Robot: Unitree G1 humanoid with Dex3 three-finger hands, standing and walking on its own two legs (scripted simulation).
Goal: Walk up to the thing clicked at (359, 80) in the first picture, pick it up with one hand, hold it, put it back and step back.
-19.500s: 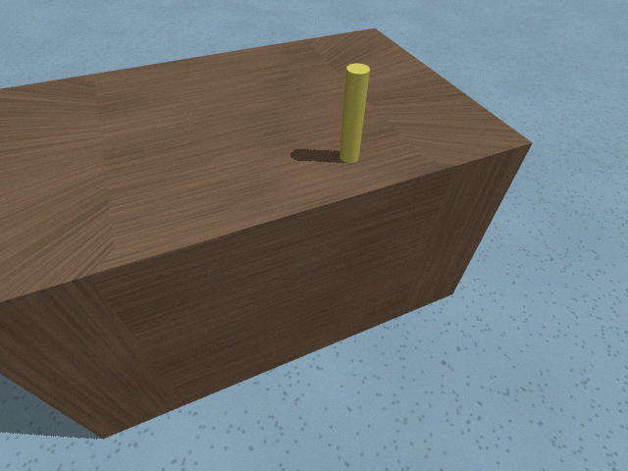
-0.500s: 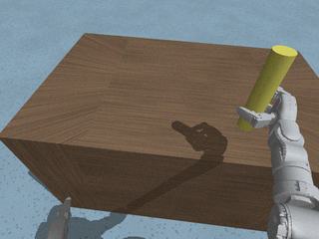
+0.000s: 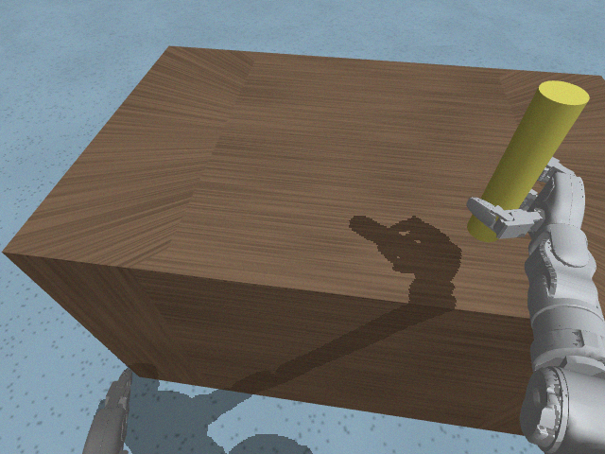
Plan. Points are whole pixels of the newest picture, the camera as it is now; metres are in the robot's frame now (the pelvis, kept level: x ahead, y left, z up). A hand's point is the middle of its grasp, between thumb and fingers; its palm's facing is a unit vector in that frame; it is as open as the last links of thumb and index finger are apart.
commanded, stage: lower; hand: right
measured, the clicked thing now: (516, 173) +0.43 -0.22 +0.17
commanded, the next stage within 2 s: loosen in 1.58 s
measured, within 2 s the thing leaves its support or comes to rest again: rests again in 1.46 s
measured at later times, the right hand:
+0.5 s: hand (494, 213) +0.46 -0.24 +0.07, palm faces +0.25 +0.97 +0.02, open 8.5 cm
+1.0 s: hand (488, 225) +0.46 -0.24 +0.04, palm faces +0.25 +0.97 +0.01, open 8.6 cm
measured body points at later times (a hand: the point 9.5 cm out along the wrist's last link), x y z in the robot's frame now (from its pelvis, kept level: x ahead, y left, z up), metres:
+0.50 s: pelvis +0.00 -0.01 -0.02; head +0.06 -0.03 +0.43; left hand +0.14 +0.26 -0.07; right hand +0.44 -0.29 +0.07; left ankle -0.01 +0.13 -0.72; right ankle +0.02 -0.13 -0.72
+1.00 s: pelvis -0.02 -0.01 -0.04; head +0.07 -0.04 +0.40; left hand +0.13 +0.26 -0.07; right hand +0.44 -0.30 +0.04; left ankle -0.01 +0.13 -0.72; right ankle +0.02 -0.13 -0.72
